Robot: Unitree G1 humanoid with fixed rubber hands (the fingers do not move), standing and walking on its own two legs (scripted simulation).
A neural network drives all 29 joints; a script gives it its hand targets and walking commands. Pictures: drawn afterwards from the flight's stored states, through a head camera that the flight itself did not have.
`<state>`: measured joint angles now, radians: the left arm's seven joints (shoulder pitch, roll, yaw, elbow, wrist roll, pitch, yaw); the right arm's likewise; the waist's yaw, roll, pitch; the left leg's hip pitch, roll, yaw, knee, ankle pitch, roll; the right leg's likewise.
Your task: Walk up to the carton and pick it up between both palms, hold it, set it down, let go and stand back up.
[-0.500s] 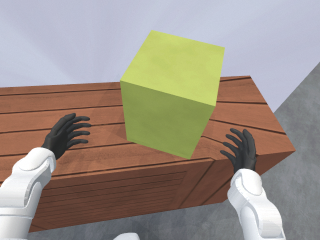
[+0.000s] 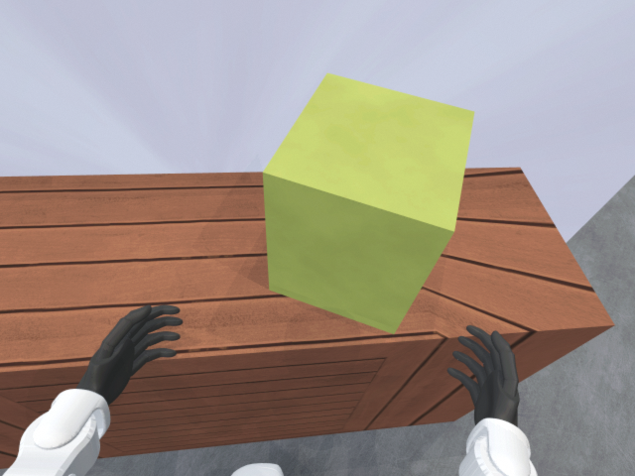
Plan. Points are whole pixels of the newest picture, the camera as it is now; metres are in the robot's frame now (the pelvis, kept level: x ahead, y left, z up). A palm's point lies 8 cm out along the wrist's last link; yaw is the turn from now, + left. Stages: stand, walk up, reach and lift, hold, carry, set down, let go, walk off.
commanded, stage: set down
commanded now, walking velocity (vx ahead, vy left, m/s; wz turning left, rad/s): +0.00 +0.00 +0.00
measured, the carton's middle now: (362, 209) +0.43 -0.01 +0.06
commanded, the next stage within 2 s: let go in 1.22 s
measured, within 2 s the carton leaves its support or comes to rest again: neither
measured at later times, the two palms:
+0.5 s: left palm (135, 387) +0.18 +0.24 +0.01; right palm (511, 421) +0.19 -0.20 -0.02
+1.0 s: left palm (149, 383) +0.19 +0.22 +0.01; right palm (531, 452) +0.17 -0.24 -0.06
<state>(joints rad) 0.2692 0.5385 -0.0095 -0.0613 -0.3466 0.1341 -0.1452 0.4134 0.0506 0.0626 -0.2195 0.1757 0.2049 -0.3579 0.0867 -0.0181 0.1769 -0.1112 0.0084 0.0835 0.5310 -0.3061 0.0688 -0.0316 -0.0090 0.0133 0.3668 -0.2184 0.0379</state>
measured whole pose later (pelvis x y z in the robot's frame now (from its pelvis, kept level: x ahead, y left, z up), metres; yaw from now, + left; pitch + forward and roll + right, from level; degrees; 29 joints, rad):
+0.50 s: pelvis +0.01 -0.02 +0.01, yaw +1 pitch -5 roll -2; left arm 0.29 0.38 0.01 0.09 -0.23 0.08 -0.10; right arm 0.37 -0.05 0.01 0.11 0.12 0.06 -0.19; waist 0.06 0.02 0.13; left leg -0.09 0.00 0.06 0.44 -0.26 0.04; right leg -0.02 0.00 0.02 0.31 -0.20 0.03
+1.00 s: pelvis +0.01 -0.06 +0.01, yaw +2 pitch -7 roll +0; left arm 0.15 0.33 0.10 0.38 -0.12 0.08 -0.15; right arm 0.35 -0.14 0.07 0.39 0.06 -0.05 -0.15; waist 0.04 0.06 0.08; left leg -0.02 0.02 0.04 0.37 -0.22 -0.01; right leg 0.00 0.02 0.00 0.36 -0.24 -0.01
